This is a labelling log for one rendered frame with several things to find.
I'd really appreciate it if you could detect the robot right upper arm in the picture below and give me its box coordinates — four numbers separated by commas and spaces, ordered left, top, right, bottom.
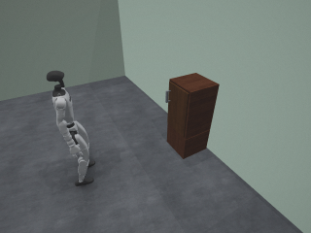
55, 97, 67, 127

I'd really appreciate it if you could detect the right robot hand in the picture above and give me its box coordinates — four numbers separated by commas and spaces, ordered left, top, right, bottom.
69, 145, 84, 159

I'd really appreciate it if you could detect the left robot foot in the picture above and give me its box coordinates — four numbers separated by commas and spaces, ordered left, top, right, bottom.
87, 160, 95, 167

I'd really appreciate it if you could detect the cupboard door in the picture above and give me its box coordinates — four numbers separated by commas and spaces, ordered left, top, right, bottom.
167, 82, 190, 138

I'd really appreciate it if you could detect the handle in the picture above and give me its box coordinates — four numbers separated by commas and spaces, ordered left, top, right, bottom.
165, 90, 171, 103

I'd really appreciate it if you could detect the robot right forearm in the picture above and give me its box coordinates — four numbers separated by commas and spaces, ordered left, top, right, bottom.
58, 122, 76, 148

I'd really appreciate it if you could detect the left robot thigh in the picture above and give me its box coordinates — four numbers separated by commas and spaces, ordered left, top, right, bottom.
75, 120, 89, 146

